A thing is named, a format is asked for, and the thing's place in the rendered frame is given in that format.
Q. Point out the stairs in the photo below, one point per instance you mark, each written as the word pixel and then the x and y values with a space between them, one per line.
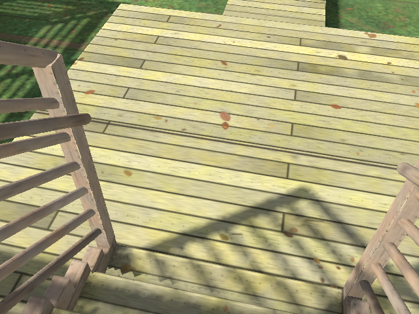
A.
pixel 145 282

